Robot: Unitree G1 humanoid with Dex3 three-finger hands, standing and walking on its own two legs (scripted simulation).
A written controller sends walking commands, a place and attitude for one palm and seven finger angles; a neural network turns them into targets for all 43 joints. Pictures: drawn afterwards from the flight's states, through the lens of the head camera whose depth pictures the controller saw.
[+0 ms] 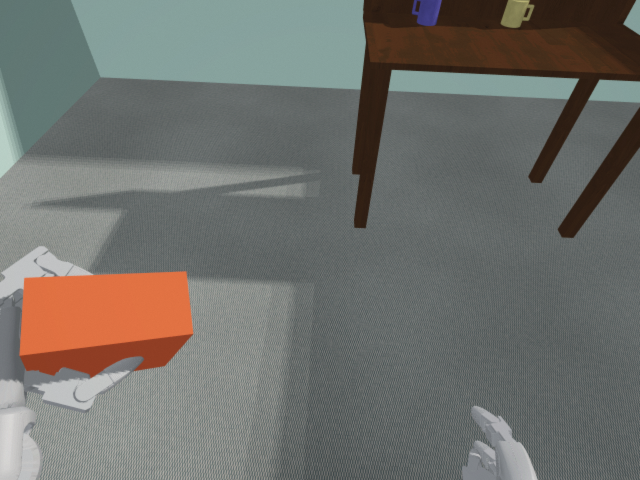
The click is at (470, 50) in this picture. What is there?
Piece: table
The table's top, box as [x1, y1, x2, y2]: [363, 12, 639, 80]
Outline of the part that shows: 363,12 369,68 639,80 639,35 623,24 529,20 522,21 521,25 517,28 510,28 500,24 501,18 438,15 437,22 435,25 424,26 418,24 416,22 417,16 412,14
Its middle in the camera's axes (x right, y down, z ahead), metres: +0.69 -0.71 +1.40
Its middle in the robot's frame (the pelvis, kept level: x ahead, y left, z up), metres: +1.56 -0.60 -0.02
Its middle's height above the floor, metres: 0.75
